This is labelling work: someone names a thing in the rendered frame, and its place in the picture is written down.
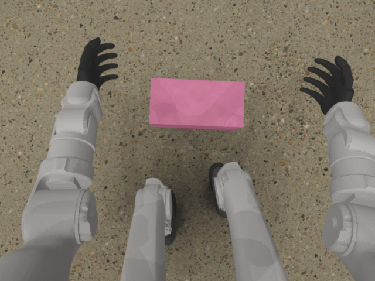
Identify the left robot foot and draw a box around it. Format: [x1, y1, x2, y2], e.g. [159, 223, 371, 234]
[165, 190, 176, 245]

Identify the left robot upper arm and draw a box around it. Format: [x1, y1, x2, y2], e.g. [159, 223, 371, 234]
[0, 189, 98, 281]

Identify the right robot shin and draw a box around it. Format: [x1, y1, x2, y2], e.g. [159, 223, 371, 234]
[218, 162, 253, 209]

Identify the robot right hand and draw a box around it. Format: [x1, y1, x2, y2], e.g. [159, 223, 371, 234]
[299, 56, 354, 115]

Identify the robot left hand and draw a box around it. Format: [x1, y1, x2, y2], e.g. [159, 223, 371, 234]
[76, 37, 118, 90]

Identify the carton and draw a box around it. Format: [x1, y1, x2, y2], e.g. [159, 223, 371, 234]
[149, 78, 245, 131]

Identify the left robot forearm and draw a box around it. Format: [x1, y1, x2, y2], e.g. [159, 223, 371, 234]
[21, 81, 103, 241]

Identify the right robot forearm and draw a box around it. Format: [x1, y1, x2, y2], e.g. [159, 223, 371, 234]
[323, 101, 375, 208]

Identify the right robot upper arm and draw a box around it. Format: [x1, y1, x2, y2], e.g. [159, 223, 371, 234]
[322, 201, 375, 281]

